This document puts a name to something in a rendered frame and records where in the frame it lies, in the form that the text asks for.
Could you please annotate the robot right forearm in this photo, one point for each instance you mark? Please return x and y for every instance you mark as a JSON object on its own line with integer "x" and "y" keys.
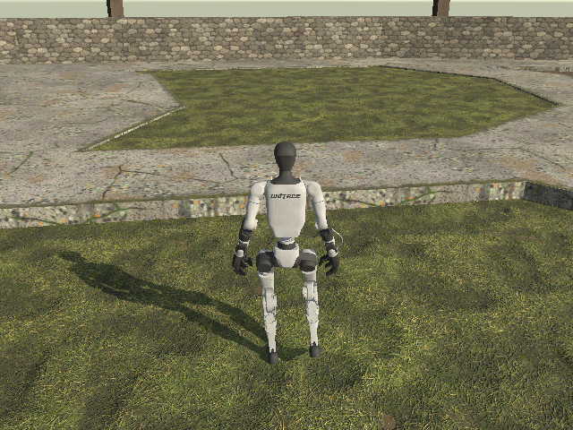
{"x": 328, "y": 240}

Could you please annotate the robot left hand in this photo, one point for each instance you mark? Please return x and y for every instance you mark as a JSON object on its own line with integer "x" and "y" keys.
{"x": 237, "y": 261}

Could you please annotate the right robot upper arm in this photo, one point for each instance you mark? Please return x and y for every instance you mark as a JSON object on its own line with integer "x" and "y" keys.
{"x": 318, "y": 204}

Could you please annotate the right robot foot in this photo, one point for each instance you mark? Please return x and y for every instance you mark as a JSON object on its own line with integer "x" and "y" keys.
{"x": 315, "y": 351}

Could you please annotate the left robot upper arm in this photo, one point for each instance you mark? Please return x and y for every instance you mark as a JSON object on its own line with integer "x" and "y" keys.
{"x": 253, "y": 204}

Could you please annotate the robot left forearm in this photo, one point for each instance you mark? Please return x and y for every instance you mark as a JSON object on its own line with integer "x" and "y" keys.
{"x": 243, "y": 240}

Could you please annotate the left robot foot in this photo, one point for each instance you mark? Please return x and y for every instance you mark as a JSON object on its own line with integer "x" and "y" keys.
{"x": 272, "y": 357}

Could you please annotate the robot foot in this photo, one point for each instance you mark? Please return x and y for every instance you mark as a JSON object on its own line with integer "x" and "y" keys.
{"x": 315, "y": 351}
{"x": 272, "y": 357}

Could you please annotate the robot right hand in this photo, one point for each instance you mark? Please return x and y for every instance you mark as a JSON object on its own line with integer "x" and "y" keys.
{"x": 333, "y": 261}

